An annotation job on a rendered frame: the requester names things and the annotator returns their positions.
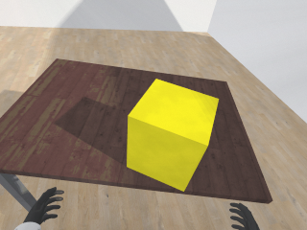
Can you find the right robot hand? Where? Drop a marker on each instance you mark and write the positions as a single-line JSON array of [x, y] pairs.
[[247, 218]]

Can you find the left robot hand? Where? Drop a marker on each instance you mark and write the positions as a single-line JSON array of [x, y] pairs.
[[37, 212]]

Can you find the carton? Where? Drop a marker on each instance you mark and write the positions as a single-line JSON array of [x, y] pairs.
[[169, 131]]

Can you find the table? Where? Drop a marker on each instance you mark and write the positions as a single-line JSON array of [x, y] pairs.
[[71, 124]]

